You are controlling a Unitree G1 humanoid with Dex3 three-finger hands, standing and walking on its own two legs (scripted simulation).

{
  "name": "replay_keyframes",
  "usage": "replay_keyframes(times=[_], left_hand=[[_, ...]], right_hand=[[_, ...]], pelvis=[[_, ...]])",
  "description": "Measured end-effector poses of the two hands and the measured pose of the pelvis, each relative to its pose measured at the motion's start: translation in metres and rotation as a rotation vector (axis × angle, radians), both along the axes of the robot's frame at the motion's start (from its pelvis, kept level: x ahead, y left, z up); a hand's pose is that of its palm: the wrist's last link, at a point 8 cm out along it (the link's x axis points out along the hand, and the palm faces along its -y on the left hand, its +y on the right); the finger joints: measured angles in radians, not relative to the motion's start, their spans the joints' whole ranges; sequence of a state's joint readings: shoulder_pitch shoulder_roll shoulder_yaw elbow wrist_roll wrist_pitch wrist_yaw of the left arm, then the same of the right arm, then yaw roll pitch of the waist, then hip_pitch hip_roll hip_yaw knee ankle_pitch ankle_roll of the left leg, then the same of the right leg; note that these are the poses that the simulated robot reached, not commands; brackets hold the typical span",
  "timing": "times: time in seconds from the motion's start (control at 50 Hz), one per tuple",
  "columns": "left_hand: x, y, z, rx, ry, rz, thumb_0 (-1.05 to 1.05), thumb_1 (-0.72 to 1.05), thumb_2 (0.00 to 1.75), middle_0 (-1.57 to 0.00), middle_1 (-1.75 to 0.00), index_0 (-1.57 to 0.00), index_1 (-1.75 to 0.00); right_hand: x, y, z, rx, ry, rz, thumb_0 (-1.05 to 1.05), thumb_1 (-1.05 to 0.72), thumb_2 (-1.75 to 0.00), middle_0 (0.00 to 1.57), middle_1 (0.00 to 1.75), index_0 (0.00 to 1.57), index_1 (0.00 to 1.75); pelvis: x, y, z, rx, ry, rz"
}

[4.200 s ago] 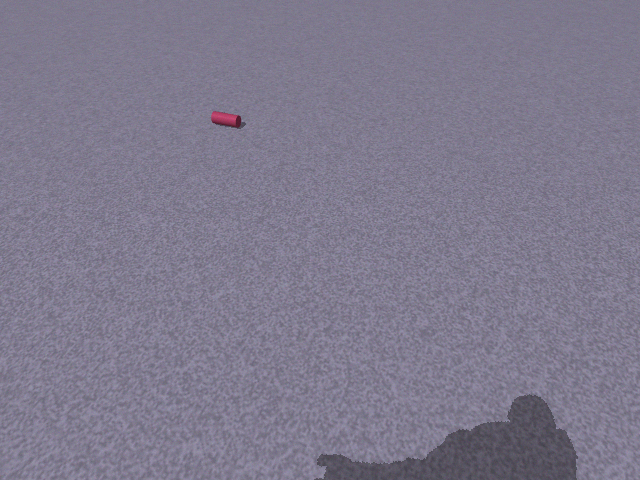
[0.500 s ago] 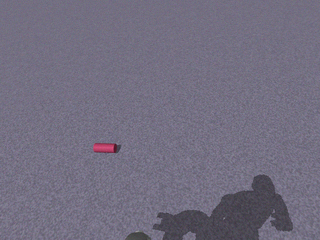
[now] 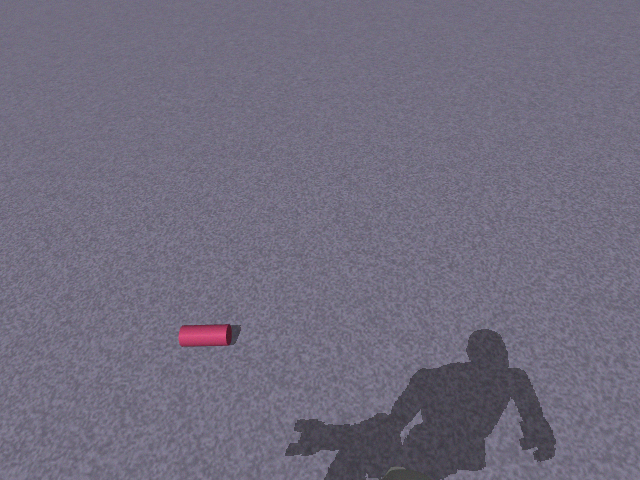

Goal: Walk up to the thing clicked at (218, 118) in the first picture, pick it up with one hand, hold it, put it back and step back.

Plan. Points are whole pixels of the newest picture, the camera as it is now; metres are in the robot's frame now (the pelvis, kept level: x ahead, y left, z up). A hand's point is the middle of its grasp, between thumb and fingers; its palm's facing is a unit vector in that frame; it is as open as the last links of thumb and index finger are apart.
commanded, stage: walk up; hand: left
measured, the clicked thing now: (205, 335) +0.70 +0.41 -0.72
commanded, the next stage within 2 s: none
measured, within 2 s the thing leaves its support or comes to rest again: neither
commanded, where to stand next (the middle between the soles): +0.32 +0.15 m, yaw -3 degrees
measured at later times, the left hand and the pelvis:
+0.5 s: hand out of the picture +0.18 +0.47 -0.15, palm faces -0.03 -0.86 -0.51, open 7.4 cm; pelvis +0.14 +0.15 -0.01, yaw +0 degrees
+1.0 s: hand (40, 381) +0.34 +0.47 -0.14, palm faces -0.06 -0.92 -0.38, open 7.4 cm; pelvis +0.24 +0.21 -0.01, yaw -2 degrees
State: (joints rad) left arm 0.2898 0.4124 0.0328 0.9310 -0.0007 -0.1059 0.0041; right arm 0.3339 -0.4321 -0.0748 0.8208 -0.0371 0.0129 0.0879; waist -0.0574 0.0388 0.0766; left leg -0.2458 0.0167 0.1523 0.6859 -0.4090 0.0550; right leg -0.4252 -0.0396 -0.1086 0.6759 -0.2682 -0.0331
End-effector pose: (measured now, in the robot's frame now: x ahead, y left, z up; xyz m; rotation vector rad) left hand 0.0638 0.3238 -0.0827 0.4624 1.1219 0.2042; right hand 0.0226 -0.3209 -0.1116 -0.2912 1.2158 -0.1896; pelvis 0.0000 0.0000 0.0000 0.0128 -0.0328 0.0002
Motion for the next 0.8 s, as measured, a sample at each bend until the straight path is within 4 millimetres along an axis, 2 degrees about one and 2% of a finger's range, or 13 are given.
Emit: replay_keyframes(times=[0.04, 0.1, 0.18, 0.26, 0.32, 0.38, 0.42, 0.46, 0.58, 0.68, 0.74, 0.8], left_hand=[[0.012, 0.007, 0.0, 0.027, -0.031, 0.008, 0.0, 0.9, 0.9, -0.2, -0.3, -0.21, -0.3], [0.02, 0.021, 0.008, 0.05, -0.05, 0.041, 0.0, 0.9, 0.9, -0.2, -0.3, -0.21, -0.3], [0.025, 0.045, 0.02, 0.072, -0.044, 0.071, 0.0, 0.9, 0.9, -0.2, -0.3, -0.21, -0.3], [0.03, 0.078, 0.023, 0.087, -0.016, 0.08, 0.0, 0.9, 0.9, -0.2, -0.3, -0.21, -0.3], [0.037, 0.109, 0.017, 0.092, 0.007, 0.085, 0.0, 0.9, 0.9, -0.21, -0.3, -0.21, -0.3], [0.051, 0.147, 0.002, 0.095, 0.035, 0.088, 0.0, 0.9, 0.9, -0.21, -0.3, -0.21, -0.3], [0.066, 0.17, -0.012, 0.102, 0.057, 0.093, 0.0, 0.9, 0.9, -0.2, -0.3, -0.21, -0.3], [0.085, 0.181, -0.018, 0.095, 0.071, 0.097, 0.01, 0.9, 0.9, -0.2, -0.3, -0.21, -0.3], [0.152, 0.183, -0.015, 0.007, 0.033, 0.028, 0.01, 0.91, 0.9, -0.2, -0.3, -0.2, -0.3], [0.2, 0.173, -0.01, -0.03, 0.012, -0.018, 0.0, 0.91, 0.9, -0.2, -0.3, -0.2, -0.3], [0.227, 0.168, -0.014, -0.029, -0.023, -0.026, 0.0, 0.9, 0.9, -0.2, -0.3, -0.2, -0.3], [0.244, 0.165, -0.016, -0.047, -0.057, -0.027, 0.0, 0.9, 0.9, -0.2, -0.3, -0.2, -0.3]], right_hand=[[0.014, 0.007, -0.012, 0.013, 0.012, 0.006, 0.01, -0.9, -0.9, 0.21, 0.3, 0.21, 0.3], [0.042, 0.023, -0.018, 0.029, 0.022, 0.029, 0.01, -0.9, -0.9, 0.21, 0.3, 0.2, 0.3], [0.087, 0.043, -0.013, 0.038, -0.02, 0.067, 0.01, -0.91, -0.9, 0.21, 0.3, 0.2, 0.3], [0.127, 0.062, -0.004, 0.023, -0.06, 0.086, 0.01, -0.91, -0.9, 0.21, 0.3, 0.2, 0.3], [0.156, 0.079, 0.003, -0.003, -0.084, 0.095, 0.01, -0.91, -0.9, 0.21, 0.3, 0.2, 0.3], [0.181, 0.098, 0.008, -0.046, -0.12, 0.092, 0.01, -0.91, -0.9, 0.21, 0.3, 0.2, 0.3], [0.189, 0.111, 0.009, -0.076, -0.147, 0.079, 0.01, -0.91, -0.9, 0.21, 0.3, 0.2, 0.3], [0.19, 0.124, 0.011, -0.083, -0.148, 0.055, 0.01, -0.91, -0.9, 0.21, 0.29, 0.2, 0.3], [0.177, 0.159, 0.018, -0.066, -0.054, 0.003, 0.01, -0.9, -0.9, 0.21, 0.3, 0.21, 0.3], [0.173, 0.176, 0.009, -0.045, 0.035, -0.019, 0.01, -0.9, -0.9, 0.21, 0.3, 0.21, 0.3], [0.182, 0.182, -0.006, -0.029, 0.064, -0.033, 0.01, -0.9, -0.9, 0.21, 0.3, 0.21, 0.3], [0.202, 0.192, -0.014, -0.015, 0.055, -0.033, 0.01, -0.9, -0.9, 0.21, 0.3, 0.21, 0.3]], pelvis=[[0.012, 0.004, -0.007, -0.017, -0.006, -0.003], [0.027, 0.014, -0.006, -0.032, -0.014, 0.005], [0.046, 0.034, 0.001, -0.04, -0.015, 0.014], [0.066, 0.059, 0.002, -0.038, -0.013, 0.017], [0.083, 0.084, -0.002, -0.044, -0.007, 0.015], [0.103, 0.113, -0.013, -0.044, -0.001, 0.013], [0.115, 0.131, -0.021, -0.015, -0.007, 0.005], [0.125, 0.143, -0.02, -0.023, -0.005, 0.002], [0.159, 0.165, -0.003, -0.013, 0.003, -0.009], [0.187, 0.176, 0.001, -0.013, 0.01, -0.009], [0.202, 0.176, -0.006, -0.007, 0.006, -0.012], [0.21, 0.179, -0.008, -0.011, -0.014, -0.02]])
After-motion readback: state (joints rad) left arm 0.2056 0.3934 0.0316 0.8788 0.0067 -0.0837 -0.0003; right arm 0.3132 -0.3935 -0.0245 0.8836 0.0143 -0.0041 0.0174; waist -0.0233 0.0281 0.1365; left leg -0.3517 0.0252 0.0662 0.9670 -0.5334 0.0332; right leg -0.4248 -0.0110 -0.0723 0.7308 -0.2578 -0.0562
